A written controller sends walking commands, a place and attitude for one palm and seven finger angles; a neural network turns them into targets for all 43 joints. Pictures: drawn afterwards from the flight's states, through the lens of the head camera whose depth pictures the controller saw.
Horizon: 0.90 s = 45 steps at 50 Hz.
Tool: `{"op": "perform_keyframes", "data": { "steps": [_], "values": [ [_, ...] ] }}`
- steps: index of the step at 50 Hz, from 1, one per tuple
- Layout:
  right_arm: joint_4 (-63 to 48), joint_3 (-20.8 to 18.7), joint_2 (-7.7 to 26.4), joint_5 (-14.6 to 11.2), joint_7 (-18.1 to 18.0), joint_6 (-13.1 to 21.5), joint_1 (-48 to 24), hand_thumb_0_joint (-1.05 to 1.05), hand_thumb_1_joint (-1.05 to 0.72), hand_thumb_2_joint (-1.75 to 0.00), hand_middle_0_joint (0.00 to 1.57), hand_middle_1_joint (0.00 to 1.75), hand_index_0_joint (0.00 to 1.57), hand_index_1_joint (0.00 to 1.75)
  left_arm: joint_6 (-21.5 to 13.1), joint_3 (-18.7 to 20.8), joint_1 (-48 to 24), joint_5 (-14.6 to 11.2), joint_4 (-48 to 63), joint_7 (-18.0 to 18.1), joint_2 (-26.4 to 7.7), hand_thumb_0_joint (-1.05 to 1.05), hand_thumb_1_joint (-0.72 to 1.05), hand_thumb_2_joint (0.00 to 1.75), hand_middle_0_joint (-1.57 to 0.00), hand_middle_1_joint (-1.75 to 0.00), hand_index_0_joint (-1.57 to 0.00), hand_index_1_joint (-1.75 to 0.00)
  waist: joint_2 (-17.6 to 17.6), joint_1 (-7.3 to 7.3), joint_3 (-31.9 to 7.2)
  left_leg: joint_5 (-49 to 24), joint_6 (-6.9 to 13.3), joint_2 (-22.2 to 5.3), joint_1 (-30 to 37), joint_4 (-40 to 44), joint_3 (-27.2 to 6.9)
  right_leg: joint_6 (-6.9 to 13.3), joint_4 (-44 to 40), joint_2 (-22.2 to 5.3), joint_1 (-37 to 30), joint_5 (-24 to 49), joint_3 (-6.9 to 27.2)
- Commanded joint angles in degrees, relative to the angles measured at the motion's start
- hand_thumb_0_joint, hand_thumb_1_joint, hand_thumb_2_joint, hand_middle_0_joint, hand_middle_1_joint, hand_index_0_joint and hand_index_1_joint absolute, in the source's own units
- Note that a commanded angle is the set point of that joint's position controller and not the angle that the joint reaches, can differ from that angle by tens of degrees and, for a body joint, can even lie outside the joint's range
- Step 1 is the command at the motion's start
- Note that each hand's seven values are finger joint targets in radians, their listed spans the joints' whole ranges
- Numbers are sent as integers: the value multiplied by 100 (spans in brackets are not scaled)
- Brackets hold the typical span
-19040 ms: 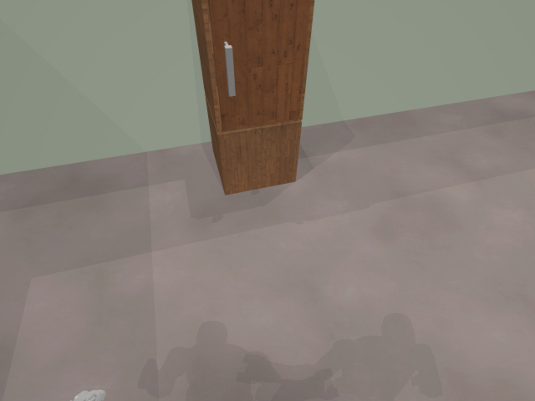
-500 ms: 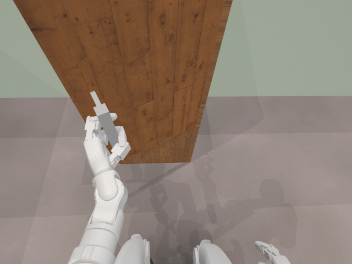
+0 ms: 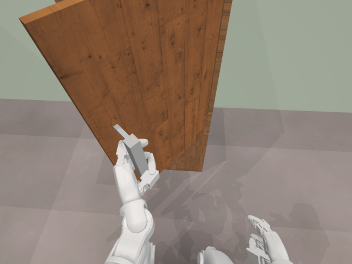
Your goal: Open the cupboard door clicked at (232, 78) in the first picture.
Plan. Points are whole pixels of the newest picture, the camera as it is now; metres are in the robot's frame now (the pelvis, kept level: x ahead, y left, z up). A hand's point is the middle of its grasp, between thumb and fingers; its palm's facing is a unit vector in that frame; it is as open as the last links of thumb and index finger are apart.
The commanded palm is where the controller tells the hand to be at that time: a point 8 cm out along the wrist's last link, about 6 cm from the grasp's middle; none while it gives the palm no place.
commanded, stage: open thumb and fingers to let go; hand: left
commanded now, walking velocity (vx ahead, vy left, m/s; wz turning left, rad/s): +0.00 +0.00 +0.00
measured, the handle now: (133, 155) +0.35 +0.11 +0.03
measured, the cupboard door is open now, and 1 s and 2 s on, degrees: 48 51 50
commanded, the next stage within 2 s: slide the hand sideways off the handle in 0.70 s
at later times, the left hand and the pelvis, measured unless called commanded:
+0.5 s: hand (149, 169) +0.32 +0.07 +0.03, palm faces +0.32 -0.95 -0.02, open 13.7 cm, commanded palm +0.28 +0.12 +0.02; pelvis -0.02 +0.01 +0.00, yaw -3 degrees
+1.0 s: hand (147, 186) +0.28 +0.07 +0.02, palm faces -0.21 -0.98 -0.04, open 16.0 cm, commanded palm +0.27 +0.12 +0.02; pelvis -0.02 +0.06 -0.01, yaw -4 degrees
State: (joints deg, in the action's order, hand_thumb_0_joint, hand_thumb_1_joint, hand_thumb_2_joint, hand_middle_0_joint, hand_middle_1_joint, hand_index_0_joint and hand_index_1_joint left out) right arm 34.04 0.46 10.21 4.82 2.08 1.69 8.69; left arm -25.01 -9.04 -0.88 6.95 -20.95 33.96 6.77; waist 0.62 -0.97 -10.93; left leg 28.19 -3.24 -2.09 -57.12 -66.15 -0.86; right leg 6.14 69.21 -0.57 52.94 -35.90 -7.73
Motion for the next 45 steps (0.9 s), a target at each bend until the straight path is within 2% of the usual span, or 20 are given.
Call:
{"op": "perform_keyframes", "data": {
  "steps": [1,2,7,8,10,14,16,18,20,22,24,26,28,34,38,40,41,42,44,45],
  "values": [
    [-689,-243,457,-8,-56,246,57,0,-90,-90,20,30,20,30,-342,45,-1197,27,1042,-138,21,0,41,69,-36,-130,-36,-130,-775,-232,-1807,-1171,316,327,447,153,30,-844,-1545,-431,-1800,3867,1534],
    [-660,-251,469,-23,-65,245,37,0,-90,-90,20,30,20,30,-355,67,-1309,-32,1054,-172,-5,0,34,66,-36,-129,-36,-129,-844,-264,-1795,-1113,322,322,365,118,28,-879,-1607,-472,-1850,3889,1645],
    [-622,-298,511,-57,-56,234,55,0,-90,-90,20,30,20,30,-462,317,-1136,-310,1070,-297,-196,0,-1,51,-33,-125,-33,-125,-919,-154,-1909,-986,294,337,151,149,-16,-904,-1670,-536,-2171,3878,1834],
    [-651,-299,528,-61,-52,229,64,0,-90,-90,20,30,20,30,-449,316,-1083,-314,1014,-322,-203,0,-8,48,-33,-124,-33,-124,-913,-120,-1863,-967,298,350,72,148,-36,-885,-1667,-526,-2190,3781,1831],
    [-585,-297,536,-70,-46,227,36,0,-90,-90,20,30,20,30,-502,360,-1290,-348,966,-308,-245,0,-22,42,-32,-123,-32,-123,-898,-182,-1679,-778,309,355,25,131,-39,-890,-1767,-531,-1976,3297,1882],
    [-573,-313,565,-54,-72,248,-10,0,-90,-90,20,30,20,30,-608,535,-1420,-373,895,-249,-408,0,-50,30,-30,-120,-30,-120,-892,-156,-1672,-671,325,361,-70,108,-64,-877,-1799,-518,-1905,2880,1950],
    [-566,-318,566,-49,-69,255,-3,0,-90,-90,20,30,20,30,-612,571,-1334,-389,784,-236,-373,0,-50,30,-30,-120,-30,-120,-869,-144,-1673,-671,329,361,-26,126,-51,-873,-1797,-499,-1858,2862,1914],
    [-580,-327,578,-53,-76,252,17,0,-90,-90,20,30,20,30,-632,578,-1387,-343,808,-218,-421,0,-50,30,-28,-110,-28,-110,-801,-130,-1658,-716,341,347,78,169,-54,-821,-1766,-441,-1747,2678,1813],
    [-579,-311,574,-49,-68,258,4,0,-90,-90,20,30,20,30,-613,468,-1530,-364,695,-189,-272,0,-50,30,-27,-100,-27,-100,-783,-194,-1551,-637,352,356,155,191,-19,-819,-1805,-414,-1575,2461,1735],
    [-589,-324,575,-38,-74,270,3,0,-90,-90,20,30,20,30,-636,476,-1610,-333,758,-129,-262,0,-50,30,-25,-90,-25,-90,-711,-172,-1676,-690,362,357,274,206,-3,-800,-1769,-374,-1531,2452,1680],
    [-610,-310,574,-31,-71,261,28,0,-90,-90,20,30,20,30,-582,472,-1488,-263,646,-93,-244,0,-50,30,-23,-80,-23,-80,-697,-138,-1673,-810,369,351,381,268,2,-738,-1665,-299,-1470,2489,1490],
    [-591,-316,570,-15,-65,265,49,0,-90,-90,20,30,20,30,-564,375,-1679,-187,677,-25,-130,0,-50,30,-22,-70,-22,-70,-592,-184,-1691,-852,375,343,548,287,29,-706,-1596,-235,-1284,2450,1327],
    [-639,-324,579,6,-61,275,94,0,-90,-90,20,30,20,30,-522,287,-1516,-72,643,24,-26,0,-50,30,-20,-60,-20,-60,-611,-151,-1778,-1049,392,322,755,353,25,-624,-1448,-110,-1169,2518,1038],
    [-699,-276,540,35,-36,287,26,0,-90,-90,20,30,20,30,-397,172,-1541,46,711,172,148,0,-50,30,-15,-30,-15,-30,-456,-99,-1736,-1161,389,312,992,413,31,-518,-1304,38,-886,2290,735],
    [-751,-247,534,36,-18,319,-23,0,-90,-90,20,30,20,30,-298,-14,-1551,122,799,253,385,0,-50,30,-15,-30,-15,-30,-334,-96,-1688,-1217,371,277,1163,476,-35,-439,-1189,127,-634,2043,522],
    [-720,-228,536,41,-13,317,-78,0,-90,-90,20,30,20,30,-256,35,-1822,141,758,331,362,0,-50,30,-15,-30,-15,-30,-298,-131,-1584,-1072,360,268,1163,496,-65,-435,-1178,137,-469,1780,488],
    [-651,-285,807,-8,29,218,252,0,-90,-90,20,30,20,30,-491,-1363,-1778,811,998,-847,-123,0,-50,30,-15,-30,-15,-30,-366,-728,-1469,-1058,471,239,1298,294,-64,-465,-1133,55,-219,2086,686],
    [-763,-328,736,-52,29,169,296,0,-90,-90,20,30,20,30,-745,-974,-1987,585,1227,-1428,-445,0,-50,30,-15,-30,-15,-30,-226,-517,-1687,-1127,496,273,1247,223,-74,-408,-1059,18,-354,2254,708],
    [-925,-334,798,-159,5,98,254,0,-90,-90,20,30,20,30,-975,-1062,-2020,296,1528,-2362,-637,0,-50,30,-15,-30,-15,-30,109,-486,-1972,-1144,501,269,1568,186,-127,-367,-942,37,-185,2165,715],
    [-1031,-314,798,-232,-13,86,235,0,-90,-90,20,30,20,30,-965,-1025,-1886,-46,1505,-2624,-493,0,-50,30,-15,-30,-15,-30,116,-426,-1894,-1085,489,263,1649,250,-170,-356,-973,69,-127,2016,666]
  ]
}}
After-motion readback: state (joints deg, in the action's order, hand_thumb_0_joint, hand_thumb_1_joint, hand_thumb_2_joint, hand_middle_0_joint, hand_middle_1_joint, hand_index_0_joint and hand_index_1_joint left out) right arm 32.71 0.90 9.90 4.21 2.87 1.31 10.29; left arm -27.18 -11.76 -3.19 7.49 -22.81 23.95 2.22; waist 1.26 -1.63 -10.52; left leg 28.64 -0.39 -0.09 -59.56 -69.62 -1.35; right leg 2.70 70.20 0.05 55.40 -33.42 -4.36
